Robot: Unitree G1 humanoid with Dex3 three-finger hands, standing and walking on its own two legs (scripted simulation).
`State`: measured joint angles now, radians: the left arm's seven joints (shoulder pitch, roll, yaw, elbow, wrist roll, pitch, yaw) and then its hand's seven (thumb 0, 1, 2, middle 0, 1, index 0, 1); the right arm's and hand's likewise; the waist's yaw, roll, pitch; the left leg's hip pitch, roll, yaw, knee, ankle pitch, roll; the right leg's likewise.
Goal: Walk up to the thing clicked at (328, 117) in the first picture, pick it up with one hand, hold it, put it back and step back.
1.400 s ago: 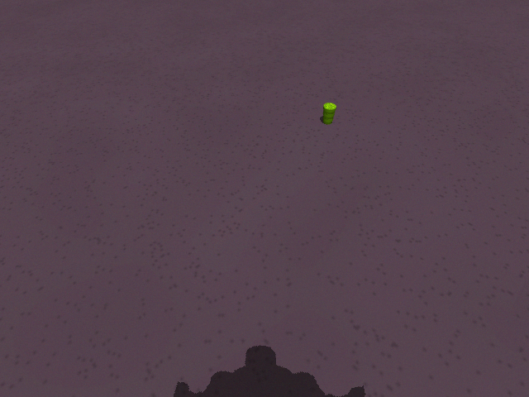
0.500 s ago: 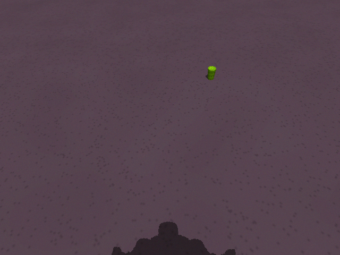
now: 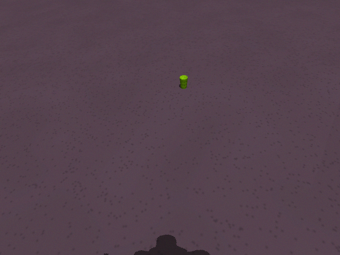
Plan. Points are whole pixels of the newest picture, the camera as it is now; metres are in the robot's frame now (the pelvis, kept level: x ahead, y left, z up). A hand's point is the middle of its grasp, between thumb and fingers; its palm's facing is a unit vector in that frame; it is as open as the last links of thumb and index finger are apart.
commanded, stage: walk up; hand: left
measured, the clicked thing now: (183, 82) +1.80 -0.06 -0.71
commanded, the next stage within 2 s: none
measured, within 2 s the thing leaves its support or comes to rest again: neither
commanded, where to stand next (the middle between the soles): +1.39 -0.18 m, yaw -9 degrees
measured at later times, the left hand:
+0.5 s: hand (101, 216) +0.28 +0.25 -0.17, palm faces -0.09 -0.94 -0.33, open 7.4 cm
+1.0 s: hand (144, 115) +0.69 +0.15 -0.12, palm faces -0.21 -0.90 -0.39, open 7.3 cm
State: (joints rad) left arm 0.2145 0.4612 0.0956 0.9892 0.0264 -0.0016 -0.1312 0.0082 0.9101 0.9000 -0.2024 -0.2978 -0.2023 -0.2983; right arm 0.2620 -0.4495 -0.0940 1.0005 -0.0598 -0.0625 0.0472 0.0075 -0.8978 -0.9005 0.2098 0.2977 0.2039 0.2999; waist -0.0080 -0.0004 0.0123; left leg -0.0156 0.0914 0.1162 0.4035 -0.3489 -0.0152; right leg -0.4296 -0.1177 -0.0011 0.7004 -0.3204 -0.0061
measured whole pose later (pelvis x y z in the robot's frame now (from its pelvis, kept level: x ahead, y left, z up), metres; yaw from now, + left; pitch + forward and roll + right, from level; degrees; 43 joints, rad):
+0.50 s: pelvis +0.23 -0.02 -0.02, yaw -6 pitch -2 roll -1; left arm 0.35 0.44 0.06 0.91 0.01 -0.06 -0.07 0.01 0.90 0.90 -0.21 -0.30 -0.21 -0.30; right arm 0.20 -0.42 -0.09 0.90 -0.04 -0.07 0.09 0.01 -0.90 -0.90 0.21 0.30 0.20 0.30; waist 0.04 -0.04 0.05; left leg -0.43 0.08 0.08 0.60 -0.14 0.01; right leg -0.09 -0.04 0.00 0.67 -0.48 -0.02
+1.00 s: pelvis +0.49 -0.09 -0.02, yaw -10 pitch -2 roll +1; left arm 0.13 0.41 0.06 0.86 -0.01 -0.08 -0.08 0.01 0.91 0.90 -0.20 -0.30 -0.20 -0.30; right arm 0.37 -0.43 -0.05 0.92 -0.01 -0.04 0.04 0.01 -0.90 -0.90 0.21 0.30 0.20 0.30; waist -0.04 0.03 0.08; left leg -0.16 0.08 0.05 0.98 -0.48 0.02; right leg -0.41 -0.04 -0.07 0.66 -0.20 -0.04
